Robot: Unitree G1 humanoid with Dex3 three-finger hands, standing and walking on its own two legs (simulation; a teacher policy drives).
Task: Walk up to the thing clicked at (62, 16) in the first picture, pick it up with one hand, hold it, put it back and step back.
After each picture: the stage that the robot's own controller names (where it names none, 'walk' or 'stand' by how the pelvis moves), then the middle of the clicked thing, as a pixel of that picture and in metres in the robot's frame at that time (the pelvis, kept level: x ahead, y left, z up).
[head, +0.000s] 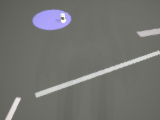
stand; (62, 17) +2.04 +0.34 -0.72
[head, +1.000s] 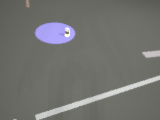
walk; (67, 32) +1.89 +0.18 -0.70
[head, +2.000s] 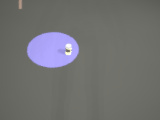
walk; (68, 49) +1.26 +0.13 -0.71
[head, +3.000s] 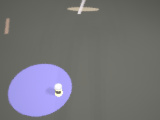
walk; (58, 90) +0.78 +0.18 -0.71
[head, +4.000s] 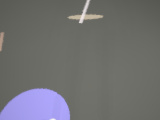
walk; out of the picture +0.46 +0.22 -0.71
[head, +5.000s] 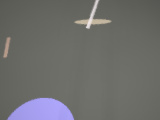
stand; out of the picture +0.36 +0.20 -0.72
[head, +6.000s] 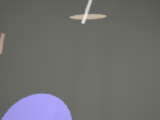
walk; out of the picture +0.38 +0.21 -0.72
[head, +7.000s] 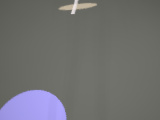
walk; out of the picture +0.35 +0.27 -0.71
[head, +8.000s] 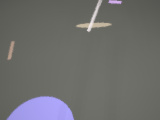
walk; out of the picture +0.43 +0.25 -0.69
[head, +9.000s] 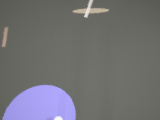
stand; out of the picture +0.43 +0.21 -0.69
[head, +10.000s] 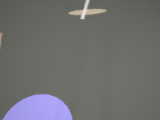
walk; out of the picture +0.32 +0.23 -0.71
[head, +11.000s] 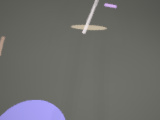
stand; out of the picture +0.37 +0.18 -0.71
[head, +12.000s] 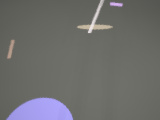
stand; out of the picture +0.42 +0.21 -0.72
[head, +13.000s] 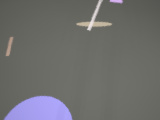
stand; out of the picture +0.41 +0.21 -0.72
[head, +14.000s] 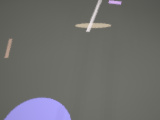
stand; out of the picture +0.40 +0.22 -0.72
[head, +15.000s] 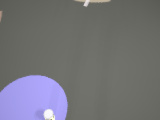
go down; (49, 116) +0.43 +0.21 -0.67
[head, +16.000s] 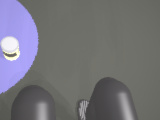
go down; (10, 49) +0.51 +0.22 -0.30
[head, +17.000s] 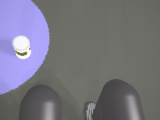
close in; (22, 47) +0.51 +0.20 -0.30
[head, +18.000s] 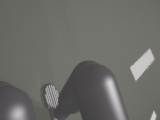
close in; out of the picture +0.50 +0.25 -0.24
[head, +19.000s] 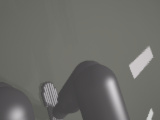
close; out of the picture +0.50 +0.25 -0.25
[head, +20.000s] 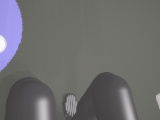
lift; out of the picture +0.46 +0.22 -0.27
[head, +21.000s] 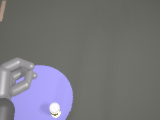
lift; (55, 110) +0.44 +0.16 -0.59
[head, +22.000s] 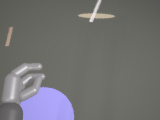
hold; out of the picture +0.41 +0.17 -0.67
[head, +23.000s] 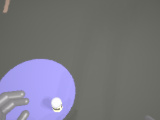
stand; (57, 105) +0.44 +0.17 -0.58
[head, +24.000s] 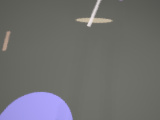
stand; out of the picture +0.40 +0.16 -0.66
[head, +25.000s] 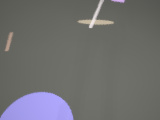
stand; out of the picture +0.41 +0.16 -0.66
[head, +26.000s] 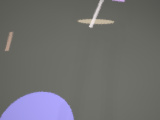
hold; out of the picture +0.41 +0.16 -0.66
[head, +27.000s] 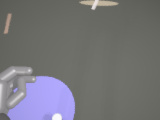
close; out of the picture +0.42 +0.16 -0.63
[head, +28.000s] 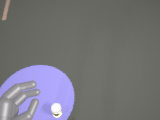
close; (56, 110) +0.43 +0.17 -0.60
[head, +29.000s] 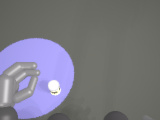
close; (54, 87) +0.45 +0.17 -0.50
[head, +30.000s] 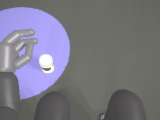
hold; (47, 64) +0.50 +0.16 -0.35
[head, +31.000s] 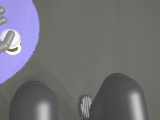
hold; (11, 42) +0.50 +0.19 -0.27
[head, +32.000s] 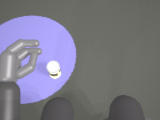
close; (54, 70) +0.49 +0.15 -0.39
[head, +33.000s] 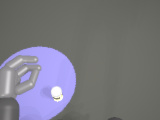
close; (57, 94) +0.45 +0.16 -0.53
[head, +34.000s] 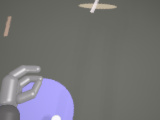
close; out of the picture +0.42 +0.17 -0.65
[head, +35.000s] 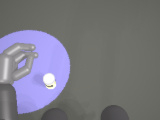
hold; (49, 81) +0.46 +0.17 -0.47
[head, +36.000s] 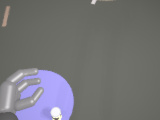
hold; (56, 114) +0.44 +0.16 -0.62
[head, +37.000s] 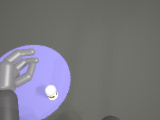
hold; (51, 92) +0.45 +0.17 -0.53
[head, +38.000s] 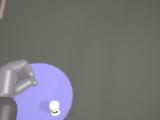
crouch; (54, 108) +0.45 +0.16 -0.57
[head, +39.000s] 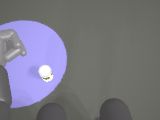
crouch; (46, 73) +0.48 +0.17 -0.44
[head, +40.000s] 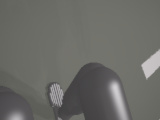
lower; out of the picture +0.50 +0.24 -0.25
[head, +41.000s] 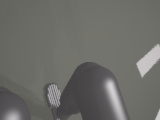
lower; out of the picture +0.49 +0.24 -0.26
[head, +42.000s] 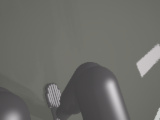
lower; out of the picture +0.49 +0.25 -0.26
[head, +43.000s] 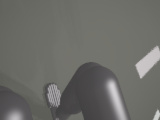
lower; out of the picture +0.49 +0.24 -0.26
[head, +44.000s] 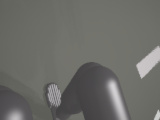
open; out of the picture +0.49 +0.24 -0.26
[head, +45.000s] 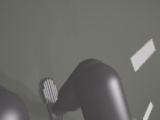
rise; out of the picture +0.49 +0.25 -0.25
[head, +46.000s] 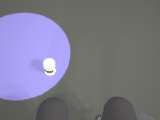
walk; (49, 66) +0.50 +0.16 -0.42
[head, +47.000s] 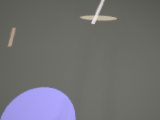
stand; out of the picture +0.42 +0.16 -0.66
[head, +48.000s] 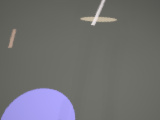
stand; out of the picture +0.42 +0.16 -0.67
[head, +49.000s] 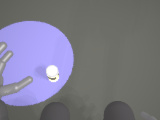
withdraw; (52, 73) +0.48 +0.16 -0.44
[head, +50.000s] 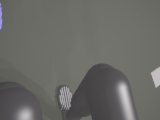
hold; out of the picture +0.51 +0.22 -0.25
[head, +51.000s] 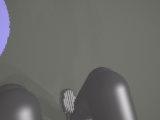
lower; out of the picture +0.51 +0.22 -0.26
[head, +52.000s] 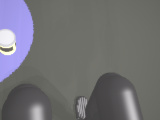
rise; (6, 42) +0.51 +0.21 -0.27
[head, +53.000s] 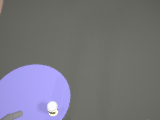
stand; (52, 108) +0.46 +0.15 -0.59
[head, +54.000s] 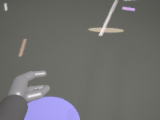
stand; out of the picture +0.42 +0.15 -0.68
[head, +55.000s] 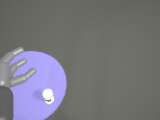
withdraw; (48, 96) +0.47 +0.17 -0.56
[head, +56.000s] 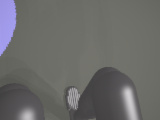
lower; out of the picture +0.52 +0.21 -0.26
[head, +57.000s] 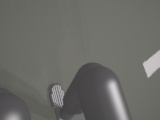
lower; out of the picture +0.53 +0.21 -0.26
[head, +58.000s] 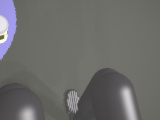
lower; out of the picture +0.53 +0.18 -0.26
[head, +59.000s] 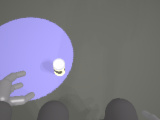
walk; (59, 67) +0.53 +0.12 -0.42
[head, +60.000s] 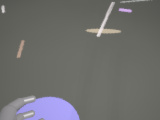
hold; out of the picture +0.45 +0.10 -0.67
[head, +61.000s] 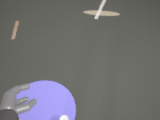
withdraw; out of the picture +0.46 +0.12 -0.69
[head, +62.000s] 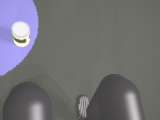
lower; (21, 34) +0.55 +0.16 -0.28
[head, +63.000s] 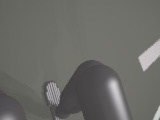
hold; out of the picture +0.53 +0.20 -0.26
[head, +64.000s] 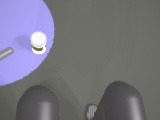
lower; (38, 43) +0.54 +0.14 -0.30
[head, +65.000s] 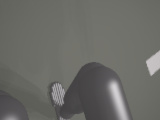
lower; out of the picture +0.54 +0.19 -0.27
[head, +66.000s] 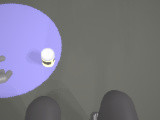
stand; (48, 58) +0.54 +0.12 -0.37
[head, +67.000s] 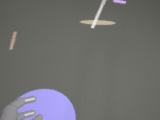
hold; out of the picture +0.47 +0.10 -0.66
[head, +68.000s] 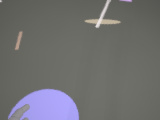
stand; out of the picture +0.45 +0.12 -0.70
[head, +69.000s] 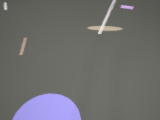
stand; out of the picture +0.46 +0.11 -0.71
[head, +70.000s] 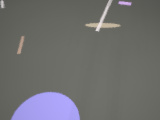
stand; out of the picture +0.46 +0.13 -0.72
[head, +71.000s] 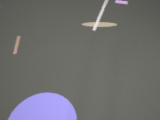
walk; out of the picture +0.44 +0.14 -0.73
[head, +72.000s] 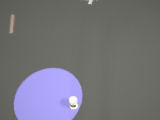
walk; (73, 102) +0.55 +0.11 -0.70
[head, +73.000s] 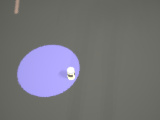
walk; (71, 73) +0.78 +0.13 -0.70
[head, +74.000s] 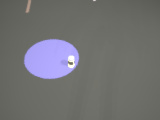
stand; (71, 61) +1.07 +0.10 -0.71
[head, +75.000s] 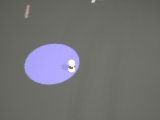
stand; (71, 65) +1.03 +0.13 -0.71
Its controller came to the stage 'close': yes
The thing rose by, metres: 0.01
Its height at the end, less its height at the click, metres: +0.00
